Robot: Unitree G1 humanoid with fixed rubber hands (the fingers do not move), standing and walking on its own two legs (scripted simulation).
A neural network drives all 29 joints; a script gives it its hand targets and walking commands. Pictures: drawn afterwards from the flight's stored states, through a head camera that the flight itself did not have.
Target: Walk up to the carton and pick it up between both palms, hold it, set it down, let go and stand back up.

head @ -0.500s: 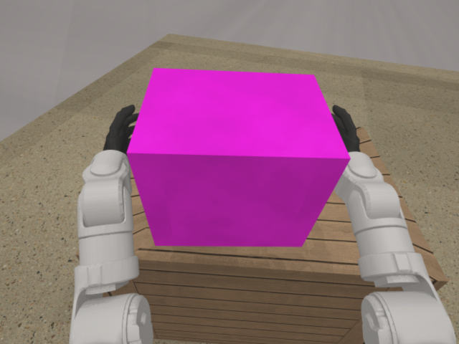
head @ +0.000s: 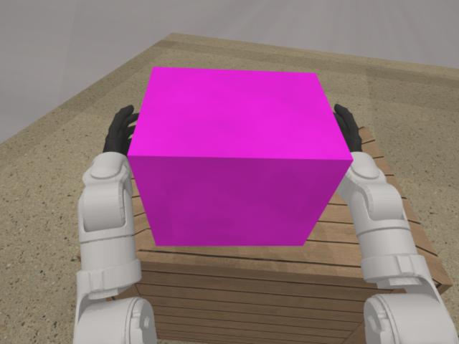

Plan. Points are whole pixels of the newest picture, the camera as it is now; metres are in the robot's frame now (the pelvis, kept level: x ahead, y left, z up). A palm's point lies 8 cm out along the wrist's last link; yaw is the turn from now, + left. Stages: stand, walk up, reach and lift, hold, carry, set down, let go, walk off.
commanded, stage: hold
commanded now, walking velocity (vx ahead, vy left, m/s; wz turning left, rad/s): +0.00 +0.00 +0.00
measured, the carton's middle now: (233, 162) +0.38 +0.01 +0.15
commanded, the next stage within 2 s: set down in 0.02 s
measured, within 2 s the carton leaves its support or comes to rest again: neither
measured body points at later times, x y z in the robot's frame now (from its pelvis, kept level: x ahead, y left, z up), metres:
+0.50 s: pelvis +0.01 +0.00 +0.00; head -0.02 +0.02 +0.45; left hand +0.37 +0.19 +0.17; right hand +0.37 -0.18 +0.15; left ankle +0.02 +0.11 -0.75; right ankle +0.01 -0.10 -0.75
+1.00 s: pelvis +0.01 -0.01 +0.00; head +0.00 +0.02 +0.45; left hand +0.38 +0.18 +0.13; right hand +0.38 -0.20 +0.13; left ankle +0.02 +0.11 -0.75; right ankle +0.01 -0.10 -0.75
